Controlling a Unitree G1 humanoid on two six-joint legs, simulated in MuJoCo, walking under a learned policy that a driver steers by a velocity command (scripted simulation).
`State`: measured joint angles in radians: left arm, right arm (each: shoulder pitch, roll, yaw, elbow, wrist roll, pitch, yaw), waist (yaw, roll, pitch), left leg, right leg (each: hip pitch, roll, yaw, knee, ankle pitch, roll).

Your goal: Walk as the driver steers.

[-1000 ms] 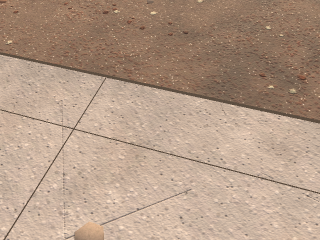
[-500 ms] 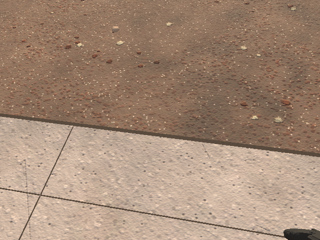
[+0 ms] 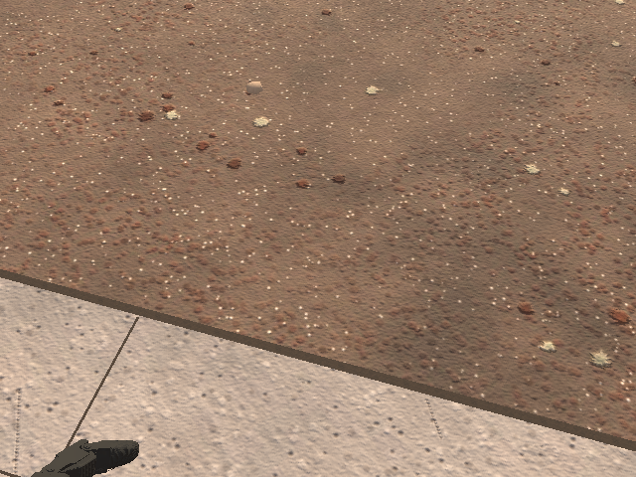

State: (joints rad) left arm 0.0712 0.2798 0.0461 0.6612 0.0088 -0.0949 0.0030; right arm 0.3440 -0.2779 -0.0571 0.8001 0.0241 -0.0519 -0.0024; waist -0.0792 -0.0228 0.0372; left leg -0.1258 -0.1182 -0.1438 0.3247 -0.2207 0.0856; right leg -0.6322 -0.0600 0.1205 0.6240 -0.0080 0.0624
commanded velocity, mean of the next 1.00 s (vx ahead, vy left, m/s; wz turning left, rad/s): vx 0.35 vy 0.00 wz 0.47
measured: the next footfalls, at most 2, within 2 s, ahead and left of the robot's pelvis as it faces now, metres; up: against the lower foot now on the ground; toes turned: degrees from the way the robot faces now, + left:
right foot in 0.14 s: +0.26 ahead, -0.14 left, +0.00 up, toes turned +10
left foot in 0.64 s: +0.47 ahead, +0.19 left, +0.00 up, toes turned +26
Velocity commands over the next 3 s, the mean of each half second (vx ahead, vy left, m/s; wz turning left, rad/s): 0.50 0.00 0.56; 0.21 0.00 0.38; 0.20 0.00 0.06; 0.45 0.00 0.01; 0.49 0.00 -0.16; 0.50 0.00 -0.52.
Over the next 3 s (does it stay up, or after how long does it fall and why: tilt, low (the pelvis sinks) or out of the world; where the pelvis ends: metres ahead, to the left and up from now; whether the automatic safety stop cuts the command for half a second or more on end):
stays up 1.27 0.40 -0.01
